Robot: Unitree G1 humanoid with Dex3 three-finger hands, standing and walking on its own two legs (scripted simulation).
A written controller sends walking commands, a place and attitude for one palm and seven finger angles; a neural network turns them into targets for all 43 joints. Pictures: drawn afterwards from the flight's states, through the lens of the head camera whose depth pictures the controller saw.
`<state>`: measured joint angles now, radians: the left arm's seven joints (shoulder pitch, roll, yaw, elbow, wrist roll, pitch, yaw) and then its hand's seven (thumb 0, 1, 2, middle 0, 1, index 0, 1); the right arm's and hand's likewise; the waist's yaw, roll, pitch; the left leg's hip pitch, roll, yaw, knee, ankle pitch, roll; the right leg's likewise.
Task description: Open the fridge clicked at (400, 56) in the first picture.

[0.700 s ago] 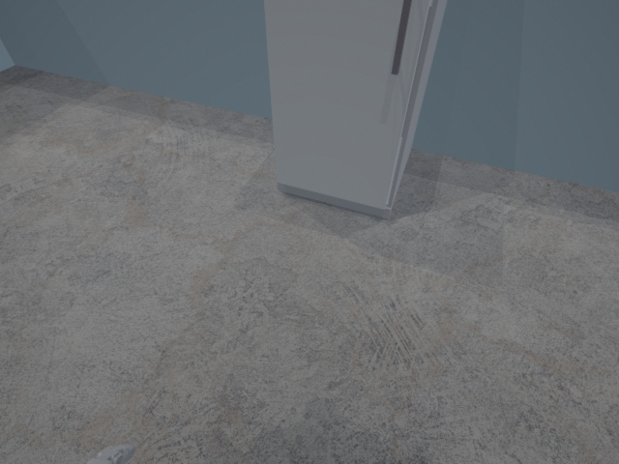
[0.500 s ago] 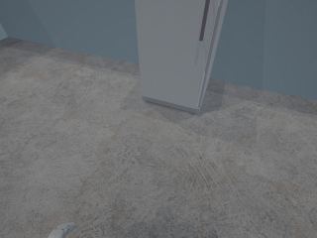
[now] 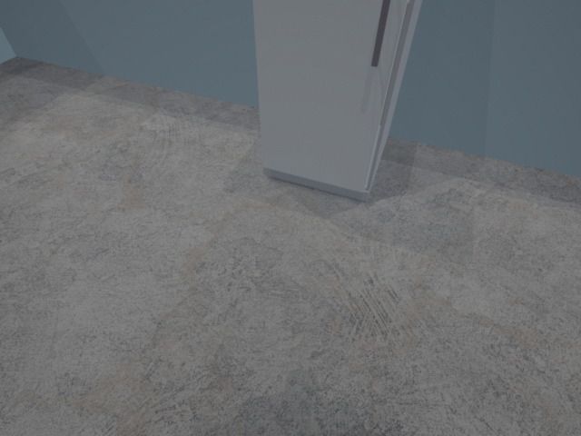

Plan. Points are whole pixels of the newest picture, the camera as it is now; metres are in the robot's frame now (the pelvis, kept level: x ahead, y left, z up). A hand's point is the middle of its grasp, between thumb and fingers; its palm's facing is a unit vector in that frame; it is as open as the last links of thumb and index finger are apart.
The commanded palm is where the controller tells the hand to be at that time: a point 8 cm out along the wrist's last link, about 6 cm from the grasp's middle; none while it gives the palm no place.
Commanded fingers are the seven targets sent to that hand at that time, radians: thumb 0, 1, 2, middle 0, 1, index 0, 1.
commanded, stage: stand and wait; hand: right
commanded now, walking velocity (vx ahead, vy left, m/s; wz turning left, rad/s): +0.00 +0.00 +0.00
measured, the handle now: (384, 19) +1.28 -0.22 +0.09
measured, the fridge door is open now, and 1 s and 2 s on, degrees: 0 0 0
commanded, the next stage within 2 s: look at it before walking up in 0.12 s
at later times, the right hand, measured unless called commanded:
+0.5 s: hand out of the picture +0.07 -0.24 -0.16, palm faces -0.04 +0.95 -0.32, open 7.4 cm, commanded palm none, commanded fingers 0.00 -0.90 -0.90 0.20 0.30 0.20 0.30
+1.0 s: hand out of the picture +0.08 -0.23 -0.17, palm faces -0.04 +0.96 -0.29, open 7.4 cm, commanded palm none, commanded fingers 0.00 -0.90 -0.90 0.20 0.30 0.20 0.30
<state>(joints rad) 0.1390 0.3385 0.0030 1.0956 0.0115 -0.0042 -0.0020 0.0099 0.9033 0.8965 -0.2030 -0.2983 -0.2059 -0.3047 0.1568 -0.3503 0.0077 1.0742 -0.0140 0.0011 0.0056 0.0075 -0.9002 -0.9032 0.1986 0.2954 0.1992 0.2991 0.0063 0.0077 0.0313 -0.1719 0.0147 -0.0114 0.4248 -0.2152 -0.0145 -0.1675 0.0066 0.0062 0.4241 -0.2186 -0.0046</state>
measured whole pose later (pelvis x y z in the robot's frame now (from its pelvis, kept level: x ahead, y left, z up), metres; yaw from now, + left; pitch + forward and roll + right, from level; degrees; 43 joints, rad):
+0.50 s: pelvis +0.00 +0.01 +0.00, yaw +0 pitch -2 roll +0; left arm 0.12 0.33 0.00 1.11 0.01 -0.01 0.00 0.01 0.90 0.90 -0.20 -0.30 -0.21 -0.30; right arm 0.14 -0.34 0.01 1.08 -0.02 -0.01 0.01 0.01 -0.90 -0.90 0.20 0.30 0.20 0.30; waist 0.00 0.01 0.03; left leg -0.16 0.01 -0.01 0.39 -0.20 -0.01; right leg -0.16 0.00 0.01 0.39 -0.20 0.00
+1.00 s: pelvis +0.02 +0.00 +0.00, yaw +2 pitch -1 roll +0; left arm 0.15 0.29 0.00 1.10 0.02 0.01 0.00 0.01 0.91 0.90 -0.20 -0.30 -0.20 -0.30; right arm 0.21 -0.31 0.00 1.08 -0.02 0.02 0.01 0.01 -0.90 -0.90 0.20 0.29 0.20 0.30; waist -0.01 0.00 -0.01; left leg -0.17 -0.01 -0.04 0.45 -0.26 0.00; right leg -0.16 -0.02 -0.02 0.46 -0.30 0.00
